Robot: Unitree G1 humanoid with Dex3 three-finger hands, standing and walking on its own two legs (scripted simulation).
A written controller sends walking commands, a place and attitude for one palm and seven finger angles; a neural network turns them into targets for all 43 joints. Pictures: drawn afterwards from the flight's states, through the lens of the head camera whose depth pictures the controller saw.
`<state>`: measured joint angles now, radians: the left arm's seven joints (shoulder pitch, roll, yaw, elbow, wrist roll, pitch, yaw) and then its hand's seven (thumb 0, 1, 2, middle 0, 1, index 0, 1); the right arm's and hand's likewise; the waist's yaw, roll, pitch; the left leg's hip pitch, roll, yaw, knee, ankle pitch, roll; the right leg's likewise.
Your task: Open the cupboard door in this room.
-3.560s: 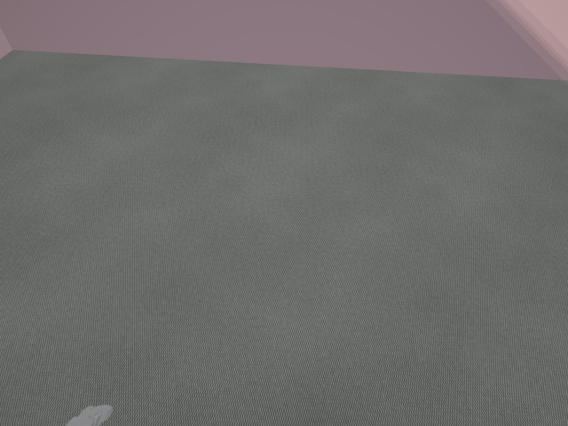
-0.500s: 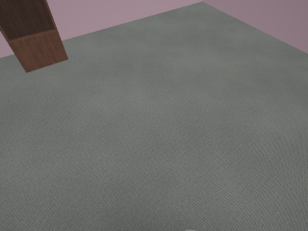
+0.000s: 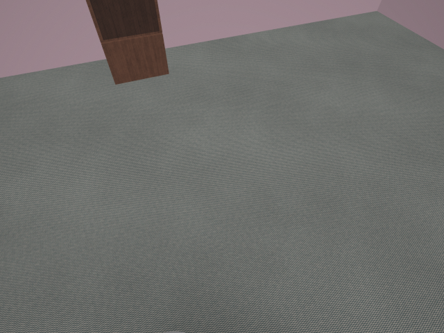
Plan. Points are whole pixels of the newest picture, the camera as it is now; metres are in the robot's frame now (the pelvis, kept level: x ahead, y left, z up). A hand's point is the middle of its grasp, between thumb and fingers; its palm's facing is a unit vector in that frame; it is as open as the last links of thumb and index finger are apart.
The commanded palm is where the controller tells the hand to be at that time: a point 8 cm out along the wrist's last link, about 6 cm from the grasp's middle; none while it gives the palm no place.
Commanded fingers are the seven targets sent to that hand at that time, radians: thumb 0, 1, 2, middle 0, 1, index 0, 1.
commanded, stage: stand and wait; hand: left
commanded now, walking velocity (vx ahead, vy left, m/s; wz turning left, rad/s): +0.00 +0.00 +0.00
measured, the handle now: out of the picture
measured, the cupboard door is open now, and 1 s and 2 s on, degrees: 0 0 0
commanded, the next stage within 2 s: turn or walk to find it in 0.16 s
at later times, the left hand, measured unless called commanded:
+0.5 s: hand out of the picture +0.01 +0.20 -0.16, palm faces +0.15 -0.96 -0.23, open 7.4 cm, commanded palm none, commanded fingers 0.00 0.90 0.90 -0.20 -0.30 -0.20 -0.30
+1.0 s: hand out of the picture -0.04 +0.28 -0.16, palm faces +0.31 -0.92 -0.25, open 7.4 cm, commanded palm none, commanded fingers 0.00 0.90 0.90 -0.20 -0.30 -0.20 -0.30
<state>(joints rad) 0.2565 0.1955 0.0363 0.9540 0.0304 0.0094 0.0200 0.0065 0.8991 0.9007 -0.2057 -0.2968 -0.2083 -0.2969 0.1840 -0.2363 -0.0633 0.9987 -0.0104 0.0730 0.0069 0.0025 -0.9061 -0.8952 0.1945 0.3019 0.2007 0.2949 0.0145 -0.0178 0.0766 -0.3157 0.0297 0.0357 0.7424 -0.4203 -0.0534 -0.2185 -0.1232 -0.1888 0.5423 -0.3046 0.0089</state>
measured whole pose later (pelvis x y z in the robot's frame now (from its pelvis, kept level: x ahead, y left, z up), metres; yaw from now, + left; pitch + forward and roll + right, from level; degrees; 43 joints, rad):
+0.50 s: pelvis -0.02 +0.01 +0.00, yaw +6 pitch -1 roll +1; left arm 0.25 0.16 0.03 0.99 0.02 0.00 0.02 0.01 0.90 0.90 -0.20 -0.30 -0.21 -0.30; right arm 0.19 -0.20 -0.06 1.03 -0.01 0.07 0.00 0.00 -0.91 -0.89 0.20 0.30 0.21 0.30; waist 0.01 0.02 0.04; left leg -0.38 -0.02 0.00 0.90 -0.45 -0.01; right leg -0.21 -0.08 -0.13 0.53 -0.30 0.00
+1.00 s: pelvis -0.06 +0.05 +0.01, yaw +17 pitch +1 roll -1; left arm 0.18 0.25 0.07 0.96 0.01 0.06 0.01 0.01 0.91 0.90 -0.20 -0.30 -0.20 -0.30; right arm 0.23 -0.17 -0.03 0.98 -0.02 0.03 -0.01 0.00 -0.90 -0.89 0.20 0.30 0.21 0.30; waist -0.02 -0.02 0.05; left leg -0.27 -0.03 0.01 0.45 -0.19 0.05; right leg -0.41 -0.07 -0.03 0.95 -0.43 0.07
